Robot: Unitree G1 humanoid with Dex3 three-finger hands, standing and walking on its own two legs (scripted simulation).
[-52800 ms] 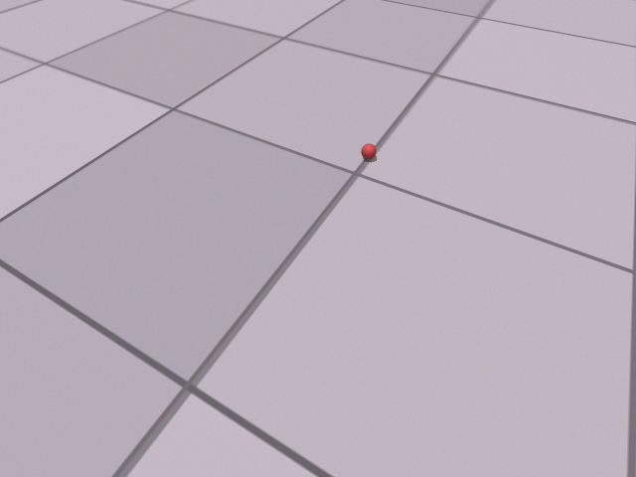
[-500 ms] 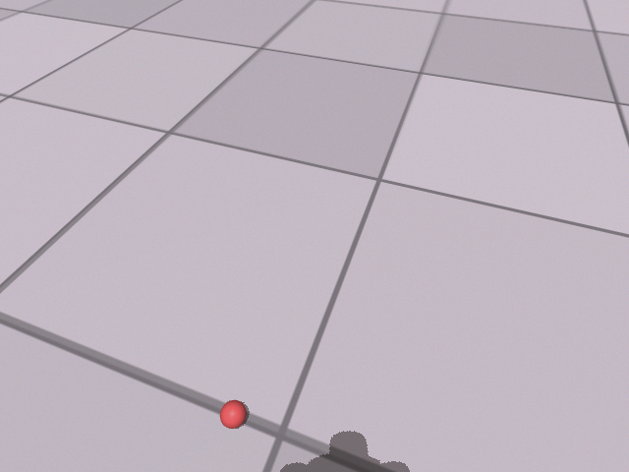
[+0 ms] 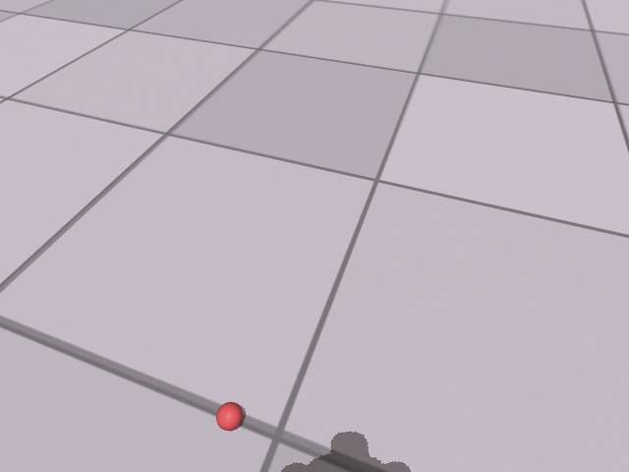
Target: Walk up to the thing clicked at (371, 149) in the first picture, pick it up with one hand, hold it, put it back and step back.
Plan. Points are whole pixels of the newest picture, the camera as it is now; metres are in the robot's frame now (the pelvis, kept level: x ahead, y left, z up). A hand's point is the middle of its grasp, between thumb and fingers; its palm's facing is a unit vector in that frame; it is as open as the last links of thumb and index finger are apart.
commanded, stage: stand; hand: left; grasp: from above
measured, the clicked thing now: (229, 416) +0.42 +0.27 -0.74
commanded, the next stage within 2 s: step back in 0.48 s
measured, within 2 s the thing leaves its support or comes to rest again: neither
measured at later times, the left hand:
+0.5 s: hand out of the picture +0.07 +0.24 -0.16, palm faces +0.01 -0.94 -0.34, open 7.4 cm
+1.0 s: hand out of the picture +0.06 +0.31 -0.18, palm faces -0.04 -0.93 -0.36, open 7.4 cm
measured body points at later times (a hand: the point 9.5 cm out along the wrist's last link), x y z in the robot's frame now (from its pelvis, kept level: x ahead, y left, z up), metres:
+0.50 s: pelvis +0.00 -0.01 +0.00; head +0.01 -0.01 +0.45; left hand +0.07 +0.29 -0.13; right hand +0.07 -0.30 -0.14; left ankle +0.01 +0.12 -0.75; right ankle -0.03 -0.11 -0.75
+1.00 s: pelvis -0.08 +0.05 -0.02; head +0.00 +0.07 +0.42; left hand +0.06 +0.36 -0.15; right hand +0.00 -0.26 -0.13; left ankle -0.05 +0.15 -0.75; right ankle -0.12 -0.10 -0.67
